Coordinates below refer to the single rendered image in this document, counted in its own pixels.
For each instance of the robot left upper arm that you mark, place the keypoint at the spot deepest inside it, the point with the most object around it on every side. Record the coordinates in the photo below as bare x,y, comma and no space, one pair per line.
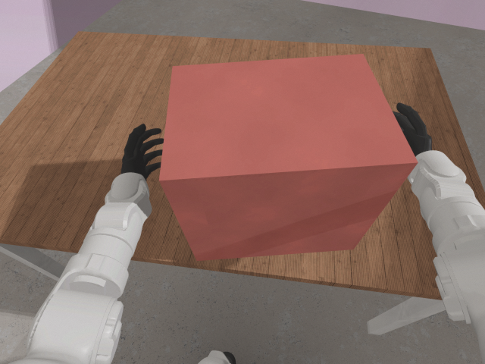
76,328

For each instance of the carton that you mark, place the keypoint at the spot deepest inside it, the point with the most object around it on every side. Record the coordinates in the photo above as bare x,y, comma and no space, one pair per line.
276,157

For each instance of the robot right hand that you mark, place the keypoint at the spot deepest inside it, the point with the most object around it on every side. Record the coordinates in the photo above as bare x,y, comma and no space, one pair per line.
414,129

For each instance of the table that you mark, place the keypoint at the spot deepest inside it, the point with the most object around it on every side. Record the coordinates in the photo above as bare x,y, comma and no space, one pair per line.
62,146

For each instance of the robot left forearm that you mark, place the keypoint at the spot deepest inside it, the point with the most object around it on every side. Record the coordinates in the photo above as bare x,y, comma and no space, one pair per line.
101,264

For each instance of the robot left shin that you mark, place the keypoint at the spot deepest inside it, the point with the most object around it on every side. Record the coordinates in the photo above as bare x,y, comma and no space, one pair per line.
218,354

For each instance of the robot right forearm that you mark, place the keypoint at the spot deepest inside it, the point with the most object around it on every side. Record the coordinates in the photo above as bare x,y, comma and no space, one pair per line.
448,205

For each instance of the robot left hand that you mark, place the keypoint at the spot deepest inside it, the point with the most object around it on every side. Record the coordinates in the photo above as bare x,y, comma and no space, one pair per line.
135,159

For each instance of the robot right upper arm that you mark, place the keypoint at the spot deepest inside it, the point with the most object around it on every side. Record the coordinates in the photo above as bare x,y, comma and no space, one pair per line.
461,283

